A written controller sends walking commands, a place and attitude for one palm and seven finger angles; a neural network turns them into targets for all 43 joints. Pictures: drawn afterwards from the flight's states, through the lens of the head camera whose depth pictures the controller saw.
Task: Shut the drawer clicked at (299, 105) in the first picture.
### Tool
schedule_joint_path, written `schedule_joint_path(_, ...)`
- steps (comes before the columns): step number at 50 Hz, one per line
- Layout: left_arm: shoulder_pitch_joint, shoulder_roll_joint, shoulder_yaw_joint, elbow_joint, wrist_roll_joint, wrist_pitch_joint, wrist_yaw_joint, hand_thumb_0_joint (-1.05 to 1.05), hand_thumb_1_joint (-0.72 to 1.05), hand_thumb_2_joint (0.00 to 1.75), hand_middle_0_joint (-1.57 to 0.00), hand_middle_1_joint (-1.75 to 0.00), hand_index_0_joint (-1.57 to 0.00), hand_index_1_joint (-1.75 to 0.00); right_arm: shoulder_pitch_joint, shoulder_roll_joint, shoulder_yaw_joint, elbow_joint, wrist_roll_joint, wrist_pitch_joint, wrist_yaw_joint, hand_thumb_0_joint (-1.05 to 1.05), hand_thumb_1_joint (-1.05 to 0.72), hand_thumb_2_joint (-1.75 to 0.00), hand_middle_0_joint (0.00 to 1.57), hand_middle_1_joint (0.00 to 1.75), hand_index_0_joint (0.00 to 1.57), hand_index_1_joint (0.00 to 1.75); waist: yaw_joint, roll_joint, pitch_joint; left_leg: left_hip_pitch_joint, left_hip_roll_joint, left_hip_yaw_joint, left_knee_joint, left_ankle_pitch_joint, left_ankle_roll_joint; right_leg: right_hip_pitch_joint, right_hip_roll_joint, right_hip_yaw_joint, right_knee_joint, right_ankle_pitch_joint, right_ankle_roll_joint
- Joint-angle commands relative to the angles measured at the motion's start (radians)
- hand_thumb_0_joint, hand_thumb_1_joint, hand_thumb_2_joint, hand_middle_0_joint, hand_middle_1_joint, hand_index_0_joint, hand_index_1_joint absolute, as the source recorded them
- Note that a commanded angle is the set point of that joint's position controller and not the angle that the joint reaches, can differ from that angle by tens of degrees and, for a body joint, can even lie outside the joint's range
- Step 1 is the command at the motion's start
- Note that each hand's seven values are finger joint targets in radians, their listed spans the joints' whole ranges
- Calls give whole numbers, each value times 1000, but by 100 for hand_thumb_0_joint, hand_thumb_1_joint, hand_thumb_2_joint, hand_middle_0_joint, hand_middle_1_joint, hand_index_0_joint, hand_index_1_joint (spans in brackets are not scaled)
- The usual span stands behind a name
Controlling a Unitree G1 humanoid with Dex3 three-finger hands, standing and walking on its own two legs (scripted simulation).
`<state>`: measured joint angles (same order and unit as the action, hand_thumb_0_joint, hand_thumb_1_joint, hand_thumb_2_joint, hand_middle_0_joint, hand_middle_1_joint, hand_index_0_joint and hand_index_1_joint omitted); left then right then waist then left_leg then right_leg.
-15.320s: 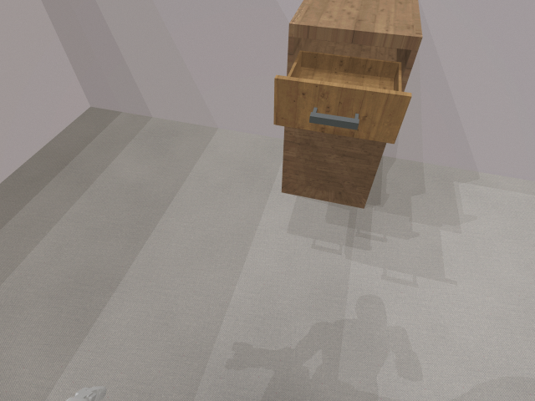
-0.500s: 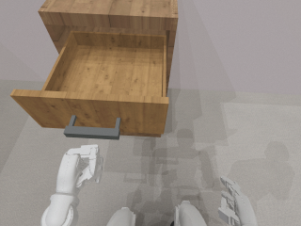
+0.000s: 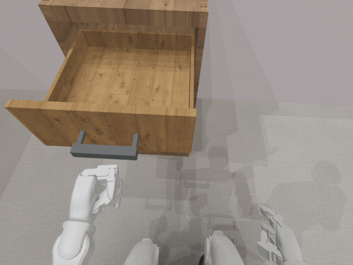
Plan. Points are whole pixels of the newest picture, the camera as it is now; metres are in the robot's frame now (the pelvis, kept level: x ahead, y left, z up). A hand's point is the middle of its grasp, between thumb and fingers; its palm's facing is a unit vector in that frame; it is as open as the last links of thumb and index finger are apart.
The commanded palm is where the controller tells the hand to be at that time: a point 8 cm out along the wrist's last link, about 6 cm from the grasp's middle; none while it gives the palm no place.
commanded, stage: bring the fist close to the handle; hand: left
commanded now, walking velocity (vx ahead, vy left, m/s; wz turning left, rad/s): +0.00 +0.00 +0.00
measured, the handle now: (107, 143) +0.37 +0.17 +0.04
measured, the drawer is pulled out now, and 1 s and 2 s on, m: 0.29 0.23 0.11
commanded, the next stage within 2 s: push the drawer shut in 0.02 s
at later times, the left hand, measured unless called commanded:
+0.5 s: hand (119, 178) +0.29 +0.13 +0.04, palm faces -0.05 -1.00 -0.05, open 3.1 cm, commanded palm +0.29 +0.19 +0.05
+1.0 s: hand (124, 153) +0.35 +0.13 +0.04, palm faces -0.05 -1.00 -0.05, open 3.0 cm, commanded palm +0.35 +0.18 +0.05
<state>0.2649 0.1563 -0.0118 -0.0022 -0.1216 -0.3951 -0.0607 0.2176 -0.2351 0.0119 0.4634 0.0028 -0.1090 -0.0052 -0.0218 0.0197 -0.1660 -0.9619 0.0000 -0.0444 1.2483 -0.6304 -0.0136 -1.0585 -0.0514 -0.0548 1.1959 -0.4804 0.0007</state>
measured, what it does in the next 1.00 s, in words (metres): stands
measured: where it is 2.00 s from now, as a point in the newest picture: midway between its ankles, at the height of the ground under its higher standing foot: outside the picture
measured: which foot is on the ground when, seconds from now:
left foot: down 0.00-1.00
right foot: down 0.00-1.00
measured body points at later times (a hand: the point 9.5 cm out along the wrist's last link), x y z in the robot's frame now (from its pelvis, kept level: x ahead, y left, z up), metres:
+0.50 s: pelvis +0.00 +0.00 +0.00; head +0.09 +0.00 +0.44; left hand +0.29 +0.19 +0.04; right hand +0.17 -0.24 -0.09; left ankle -0.02 +0.13 -0.63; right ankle +0.05 -0.13 -0.63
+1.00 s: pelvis -0.03 +0.01 +0.00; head +0.07 +0.01 +0.44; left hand +0.34 +0.19 +0.04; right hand +0.12 -0.24 -0.11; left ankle -0.02 +0.13 -0.63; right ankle +0.05 -0.13 -0.63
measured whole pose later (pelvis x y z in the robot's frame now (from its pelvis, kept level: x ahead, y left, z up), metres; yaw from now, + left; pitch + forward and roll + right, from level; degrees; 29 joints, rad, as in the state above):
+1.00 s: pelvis -0.03 +0.01 +0.00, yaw +1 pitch +19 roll -1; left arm -0.28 0.20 0.05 0.48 -0.12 -0.40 -0.04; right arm 0.21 -0.25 0.03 0.59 0.01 -0.09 -0.03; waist -0.05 0.01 -0.13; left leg -1.00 -0.02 -0.04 1.23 -0.57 -0.01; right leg -1.08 -0.07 -0.05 1.16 -0.42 0.01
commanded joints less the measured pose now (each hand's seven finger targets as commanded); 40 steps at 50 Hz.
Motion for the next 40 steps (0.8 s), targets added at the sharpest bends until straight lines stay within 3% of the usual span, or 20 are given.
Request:
schedule_joint_path(1, -91, 53, 24, -227, -7, -74, 2, 0, 90, 90, -140, -160, -140, -160, -18, -116, -52, -149, 1, -57, -15, 0, -90, -90, 20, 30, 20, 30, -14, 2, -290, 71, -22, 23, -197, 316, 24, 335, 27, 12, -157, 186, -28)
schedule_joint_path(4, -79, 69, 40, -191, -8, -55, 3, 0, 90, 90, -140, -160, -140, -160, -9, -120, -52, -145, 2, -51, -16, 0, -90, -90, 20, 30, 20, 30, -18, -38, -283, 58, -20, 21, -195, 327, 26, 349, 28, 12, -161, 206, -26)
schedule_joint_path(6, -85, 72, 46, -182, -8, -48, 1, 0, 90, 90, -140, -160, -140, -160, -12, -120, -52, -148, 4, -45, -15, 0, -90, -90, 20, 30, 20, 30, -16, -30, -273, 49, -22, 29, -196, 306, 25, 350, 25, 18, -170, 190, -22)
schedule_joint_path(9, -174, 98, 72, -159, -7, -49, 8, 0, 90, 90, -140, -160, -140, -160, -12, -124, -49, -136, 2, -42, -21, 0, -90, -90, 20, 30, 20, 30, -30, -53, -248, 28, -21, 25, -189, 280, 29, 337, 27, 25, -177, 158, -22)
schedule_joint_path(11, -207, 83, 67, -168, -11, -59, 6, 0, 90, 90, -140, -160, -140, -160, -11, -120, -51, -128, 0, -44, -20, 0, -90, -90, 20, 30, 20, 30, -23, -15, -288, 50, -23, 27, -189, 306, 27, 347, 25, 23, -166, 190, -23)
schedule_joint_path(18, -259, 89, 78, -101, -23, -53, -12, 0, 90, 90, -140, -160, -140, -160, -5, -126, -53, -108, 5, -41, -16, 0, -90, -90, 20, 30, 20, 30, -27, -22, -305, 61, -21, 33, -196, 343, 24, 376, 24, 25, -172, 245, -22)
schedule_joint_path(19, -303, 90, 72, -100, -22, -54, -12, 0, 90, 90, -140, -160, -140, -160, -7, -128, -53, -100, 4, -41, -19, 0, -90, -90, 20, 30, 20, 30, -41, -23, -294, 61, -18, 27, -193, 341, 27, 354, 25, 22, -170, 237, -22)
schedule_joint_path(21, -350, 89, 76, -91, -25, -60, -9, 0, 90, 90, -140, -160, -140, -160, -8, -128, -53, -86, 3, -43, -21, 0, -90, -90, 20, 30, 20, 30, -39, -6, -294, 67, -19, 25, -197, 322, 24, 341, 24, 20, -171, 207, -22)
schedule_joint_path(24, -452, 97, 73, -69, -23, -68, -2, 0, 90, 90, -140, -160, -140, -160, -10, -134, -51, -68, 2, -45, -26, 0, -90, -90, 20, 30, 20, 30, -60, -6, -283, 66, -18, 20, -193, 298, 28, 306, 24, 18, -175, 170, -21)
schedule_joint_path(30, -567, 101, 75, -13, -23, -75, -1, 0, 90, 90, -140, -160, -140, -160, -12, -139, -50, -41, 3, -47, -32, 0, -90, -90, 20, 30, 20, 30, -61, 9, -324, 91, -19, 11, -205, 276, 26, 290, 23, 13, -175, 134, -21)
schedule_joint_path(35, -711, 96, 55, 45, -19, -67, 5, 0, 90, 90, -140, -160, -140, -160, -13, -143, -42, -20, 5, -44, -37, 0, -90, -90, 20, 30, 20, 30, -80, 21, -311, 93, -21, 3, -220, 222, 26, 262, 24, 9, -181, 89, -22)
schedule_joint_path(40, -815, 105, 67, 120, -12, -64, 21, 0, 90, 90, -140, -160, -140, -160, -5, -147, -39, -9, 6, -40, -39, 0, -90, -90, 20, 30, 20, 30, -81, 14, -325, 95, -23, -1, -237, 185, 24, 260, 25, 9, -185, 62, -23)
